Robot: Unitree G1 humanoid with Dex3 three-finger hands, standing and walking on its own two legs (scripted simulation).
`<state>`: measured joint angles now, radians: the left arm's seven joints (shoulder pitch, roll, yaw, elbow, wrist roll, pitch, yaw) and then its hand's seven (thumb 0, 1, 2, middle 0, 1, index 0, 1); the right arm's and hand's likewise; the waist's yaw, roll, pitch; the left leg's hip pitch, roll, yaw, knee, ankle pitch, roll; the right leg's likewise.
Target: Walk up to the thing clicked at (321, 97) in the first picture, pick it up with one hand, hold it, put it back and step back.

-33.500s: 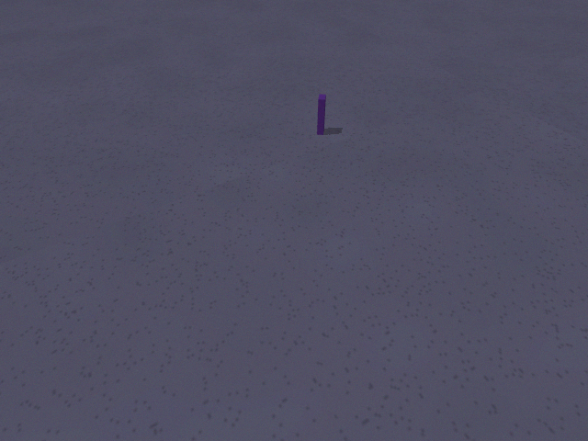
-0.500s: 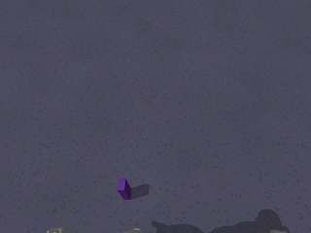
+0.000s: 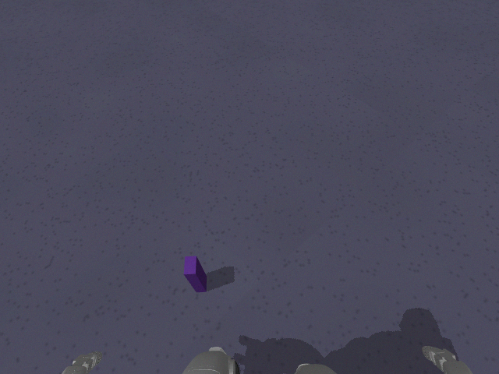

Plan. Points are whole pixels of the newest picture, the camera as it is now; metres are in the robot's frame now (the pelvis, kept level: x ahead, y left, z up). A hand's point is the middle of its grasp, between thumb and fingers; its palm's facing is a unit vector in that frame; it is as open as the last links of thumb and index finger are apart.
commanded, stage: step back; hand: left
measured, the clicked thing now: (196, 275) +0.46 +0.23 -0.63
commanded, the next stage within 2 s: none
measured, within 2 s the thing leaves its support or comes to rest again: neither
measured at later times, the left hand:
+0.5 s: hand out of the picture -0.02 +0.29 -0.14, palm faces +0.08 -0.93 -0.35, open 7.4 cm
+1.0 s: hand out of the picture -0.23 +0.25 -0.11, palm faces +0.03 -0.90 -0.44, open 7.4 cm
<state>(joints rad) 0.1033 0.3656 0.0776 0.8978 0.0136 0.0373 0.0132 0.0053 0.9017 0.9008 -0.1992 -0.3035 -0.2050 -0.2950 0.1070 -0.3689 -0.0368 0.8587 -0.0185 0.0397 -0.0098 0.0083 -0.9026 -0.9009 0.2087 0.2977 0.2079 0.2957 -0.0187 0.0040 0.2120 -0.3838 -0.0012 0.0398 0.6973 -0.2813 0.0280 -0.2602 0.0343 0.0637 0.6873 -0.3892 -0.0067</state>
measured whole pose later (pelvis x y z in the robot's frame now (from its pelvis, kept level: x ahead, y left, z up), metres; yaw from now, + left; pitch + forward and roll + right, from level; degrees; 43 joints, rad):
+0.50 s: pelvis -0.13 +0.02 +0.01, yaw +6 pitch -3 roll -1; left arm 0.10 0.38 0.08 0.82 0.01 0.08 0.02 0.01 0.90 0.90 -0.20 -0.30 -0.20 -0.29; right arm 0.16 -0.36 -0.03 0.88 -0.04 0.03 0.01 0.01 -0.91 -0.90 0.21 0.30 0.21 0.30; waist -0.02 -0.04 0.19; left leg -0.27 -0.03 -0.06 0.64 -0.32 0.04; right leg -0.47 0.10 0.13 1.07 -0.53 -0.02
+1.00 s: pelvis -0.29 -0.03 +0.02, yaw +1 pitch -2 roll +3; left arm 0.23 0.34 0.09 0.85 0.04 0.06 -0.01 0.01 0.90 0.90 -0.20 -0.30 -0.21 -0.30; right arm 0.18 -0.41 -0.05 0.86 -0.01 0.06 -0.02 0.01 -0.91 -0.90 0.21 0.30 0.21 0.30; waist 0.02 0.03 0.13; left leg -0.51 -0.14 -0.15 1.16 -0.43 0.00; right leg -0.29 -0.01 0.03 0.62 -0.29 -0.03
